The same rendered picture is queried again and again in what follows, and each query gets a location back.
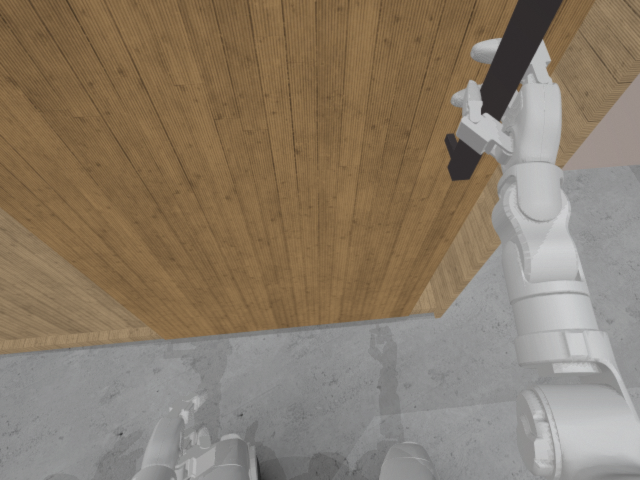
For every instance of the right robot hand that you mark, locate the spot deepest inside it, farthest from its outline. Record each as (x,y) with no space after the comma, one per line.
(533,117)

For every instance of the left robot hand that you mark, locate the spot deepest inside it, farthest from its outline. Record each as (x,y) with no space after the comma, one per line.
(171,446)

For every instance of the wardrobe door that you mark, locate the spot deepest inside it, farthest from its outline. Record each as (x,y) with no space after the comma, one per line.
(42,294)
(227,166)

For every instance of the right robot upper arm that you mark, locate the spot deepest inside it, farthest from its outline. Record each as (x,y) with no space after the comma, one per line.
(577,432)

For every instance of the robot right thigh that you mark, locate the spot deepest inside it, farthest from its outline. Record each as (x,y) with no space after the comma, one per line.
(407,461)

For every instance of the right robot forearm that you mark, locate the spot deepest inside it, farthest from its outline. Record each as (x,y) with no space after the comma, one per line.
(557,330)

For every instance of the robot left shin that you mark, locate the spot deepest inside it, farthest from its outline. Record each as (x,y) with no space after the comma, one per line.
(230,436)

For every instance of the handle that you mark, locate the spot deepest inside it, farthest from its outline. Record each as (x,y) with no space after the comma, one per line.
(526,29)

